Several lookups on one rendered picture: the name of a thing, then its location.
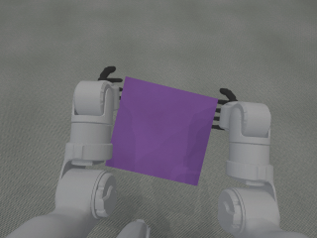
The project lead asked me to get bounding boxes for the right robot forearm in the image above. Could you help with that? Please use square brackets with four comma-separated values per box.
[219, 101, 280, 224]

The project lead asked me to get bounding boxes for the carton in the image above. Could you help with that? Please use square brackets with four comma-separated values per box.
[105, 76, 219, 186]

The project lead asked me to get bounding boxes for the robot right upper arm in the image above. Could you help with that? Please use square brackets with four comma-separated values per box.
[217, 186, 309, 238]

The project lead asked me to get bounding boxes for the left robot hand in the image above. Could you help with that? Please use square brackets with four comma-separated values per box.
[98, 65, 123, 100]

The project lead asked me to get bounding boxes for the left robot forearm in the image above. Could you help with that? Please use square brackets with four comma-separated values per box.
[54, 80, 120, 204]

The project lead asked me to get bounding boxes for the right robot hand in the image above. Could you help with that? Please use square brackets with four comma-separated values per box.
[211, 88, 238, 131]

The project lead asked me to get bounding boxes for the robot left upper arm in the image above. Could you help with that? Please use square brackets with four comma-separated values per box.
[5, 168, 117, 238]

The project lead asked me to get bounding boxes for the robot left thigh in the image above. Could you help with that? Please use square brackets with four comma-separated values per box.
[116, 221, 152, 238]

